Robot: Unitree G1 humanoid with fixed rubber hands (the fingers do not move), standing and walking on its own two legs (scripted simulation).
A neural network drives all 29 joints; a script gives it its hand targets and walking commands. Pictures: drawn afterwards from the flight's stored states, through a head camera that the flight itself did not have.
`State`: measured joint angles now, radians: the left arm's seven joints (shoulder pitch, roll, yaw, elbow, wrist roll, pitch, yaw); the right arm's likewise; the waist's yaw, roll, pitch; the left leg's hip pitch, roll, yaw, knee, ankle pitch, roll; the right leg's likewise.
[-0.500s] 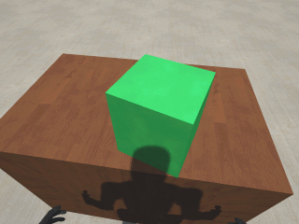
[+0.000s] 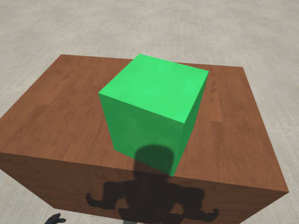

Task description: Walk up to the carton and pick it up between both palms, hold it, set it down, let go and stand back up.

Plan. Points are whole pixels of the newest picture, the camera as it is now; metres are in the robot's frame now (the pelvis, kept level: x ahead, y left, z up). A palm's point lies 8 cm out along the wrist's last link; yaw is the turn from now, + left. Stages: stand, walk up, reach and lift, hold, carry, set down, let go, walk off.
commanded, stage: stand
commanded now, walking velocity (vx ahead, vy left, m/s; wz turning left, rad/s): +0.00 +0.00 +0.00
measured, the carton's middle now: (156, 115) +0.42 +0.00 +0.08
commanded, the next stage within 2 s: walk up in 0.12 s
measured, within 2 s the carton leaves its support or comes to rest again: neither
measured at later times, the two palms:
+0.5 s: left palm out of the picture +0.07 +0.33 -0.08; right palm out of the picture +0.07 -0.27 -0.12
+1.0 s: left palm out of the picture +0.10 +0.47 -0.10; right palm out of the picture +0.03 -0.17 -0.05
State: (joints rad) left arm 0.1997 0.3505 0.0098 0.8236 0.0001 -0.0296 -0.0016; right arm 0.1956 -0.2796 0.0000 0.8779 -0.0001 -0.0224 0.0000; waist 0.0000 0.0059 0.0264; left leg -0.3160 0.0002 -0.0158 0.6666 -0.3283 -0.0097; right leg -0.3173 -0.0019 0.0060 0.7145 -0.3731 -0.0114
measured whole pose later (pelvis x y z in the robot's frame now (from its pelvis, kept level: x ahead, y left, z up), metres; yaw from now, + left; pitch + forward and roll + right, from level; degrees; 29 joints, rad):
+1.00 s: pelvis +0.01 +0.15 +0.02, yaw -5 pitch -3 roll -3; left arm 0.27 0.45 0.04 0.88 0.00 0.01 0.03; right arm 0.25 -0.40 0.00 0.90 0.00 -0.01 0.00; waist 0.00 -0.05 0.10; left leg -0.21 -0.02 0.08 0.46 -0.21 0.00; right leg -0.40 0.02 0.14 0.95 -0.34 -0.01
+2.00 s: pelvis +0.03 +0.08 +0.01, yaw -10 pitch -3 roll +2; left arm 0.28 0.35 0.03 0.90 0.00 -0.04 0.02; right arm 0.24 -0.39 0.00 0.93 0.00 0.02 0.00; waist 0.00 0.06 0.10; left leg -0.29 0.01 -0.06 0.76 -0.39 0.04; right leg -0.27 0.04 0.08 0.64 -0.32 -0.04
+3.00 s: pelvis +0.03 +0.09 +0.01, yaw -11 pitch -2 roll +1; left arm 0.23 0.38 0.00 0.92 0.00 0.00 -0.01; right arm 0.14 -0.38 0.00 0.99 0.00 -0.02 0.00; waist 0.00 -0.01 0.05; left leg -0.21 0.00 -0.03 0.50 -0.27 -0.01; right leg -0.25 0.03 0.11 0.58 -0.30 0.00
